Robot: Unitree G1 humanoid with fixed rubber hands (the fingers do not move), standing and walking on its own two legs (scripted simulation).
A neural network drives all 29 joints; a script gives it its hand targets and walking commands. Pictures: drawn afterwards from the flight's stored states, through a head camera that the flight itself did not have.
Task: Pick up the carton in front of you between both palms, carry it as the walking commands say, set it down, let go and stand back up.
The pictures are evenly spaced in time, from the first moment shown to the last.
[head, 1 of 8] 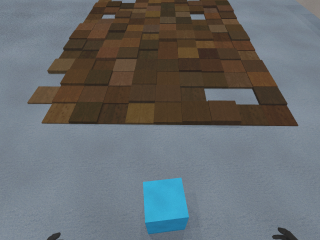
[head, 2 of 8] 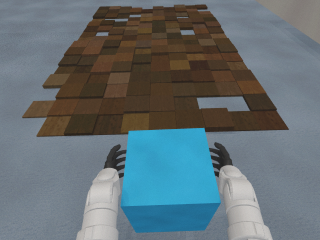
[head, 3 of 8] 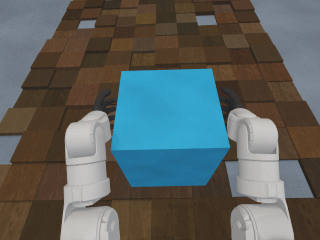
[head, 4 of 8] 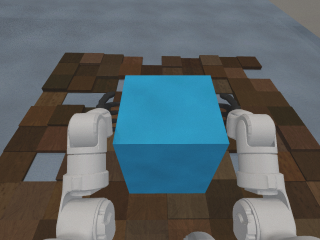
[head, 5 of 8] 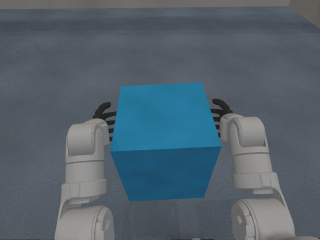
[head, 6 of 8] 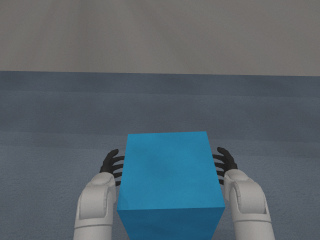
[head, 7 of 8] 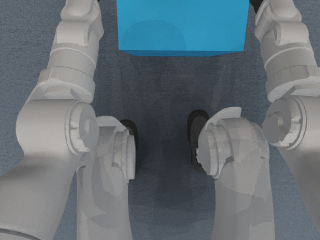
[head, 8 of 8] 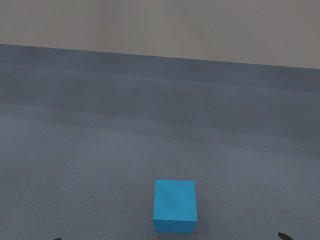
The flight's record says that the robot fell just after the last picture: no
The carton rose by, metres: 0.76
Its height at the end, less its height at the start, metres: +0.00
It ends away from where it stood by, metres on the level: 6.72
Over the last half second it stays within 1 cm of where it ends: yes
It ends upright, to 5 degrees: yes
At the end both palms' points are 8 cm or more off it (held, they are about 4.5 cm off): yes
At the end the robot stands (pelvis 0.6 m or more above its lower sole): yes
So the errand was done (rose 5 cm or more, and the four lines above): yes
